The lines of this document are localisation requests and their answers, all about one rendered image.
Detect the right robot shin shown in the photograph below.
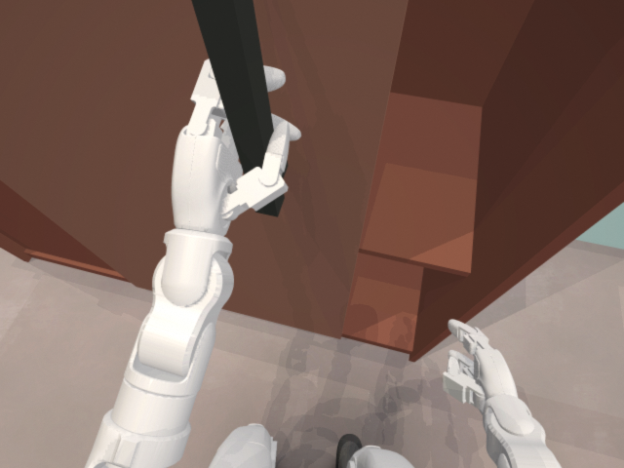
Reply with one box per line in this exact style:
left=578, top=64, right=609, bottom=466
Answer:
left=350, top=446, right=381, bottom=461

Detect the handle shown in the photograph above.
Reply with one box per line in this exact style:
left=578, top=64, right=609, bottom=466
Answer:
left=191, top=0, right=288, bottom=217

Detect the robot left thigh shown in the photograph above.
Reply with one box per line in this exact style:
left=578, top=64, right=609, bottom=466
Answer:
left=209, top=426, right=277, bottom=468

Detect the robot left forearm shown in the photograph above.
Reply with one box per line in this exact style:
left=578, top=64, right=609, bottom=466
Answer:
left=85, top=228, right=234, bottom=468

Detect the robot right forearm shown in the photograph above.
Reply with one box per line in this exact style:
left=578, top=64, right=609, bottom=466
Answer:
left=483, top=395, right=562, bottom=468

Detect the wardrobe door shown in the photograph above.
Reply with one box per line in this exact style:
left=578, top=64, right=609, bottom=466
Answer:
left=0, top=0, right=409, bottom=339
left=0, top=180, right=115, bottom=271

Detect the left robot hand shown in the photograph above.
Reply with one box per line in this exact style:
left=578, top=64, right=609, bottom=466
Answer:
left=172, top=59, right=301, bottom=236

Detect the right robot hand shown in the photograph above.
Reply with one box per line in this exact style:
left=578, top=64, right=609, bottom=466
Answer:
left=443, top=319, right=518, bottom=415

